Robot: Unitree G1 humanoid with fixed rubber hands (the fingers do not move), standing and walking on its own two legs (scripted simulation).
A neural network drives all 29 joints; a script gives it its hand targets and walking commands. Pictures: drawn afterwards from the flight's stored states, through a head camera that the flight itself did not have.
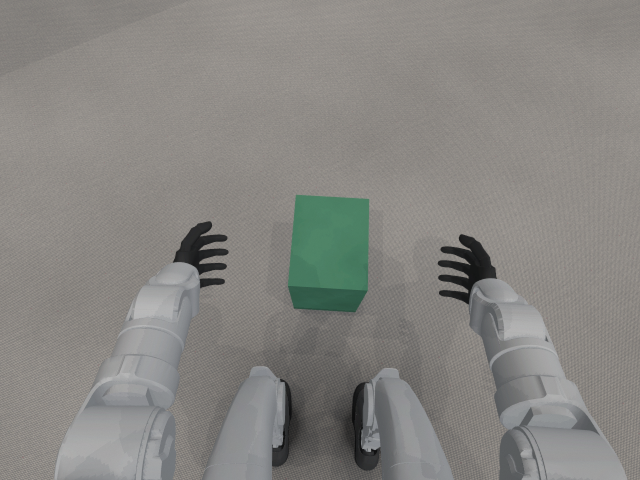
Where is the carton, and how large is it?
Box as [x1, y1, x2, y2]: [288, 195, 368, 311]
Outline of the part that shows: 296,195 288,278 288,287 294,308 355,311 367,290 368,199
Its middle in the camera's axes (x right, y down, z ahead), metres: +0.03 +0.04 +1.01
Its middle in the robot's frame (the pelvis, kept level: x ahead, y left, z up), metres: +0.54 -0.02 -0.55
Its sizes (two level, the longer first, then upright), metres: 0.224 0.176 0.275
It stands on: the floor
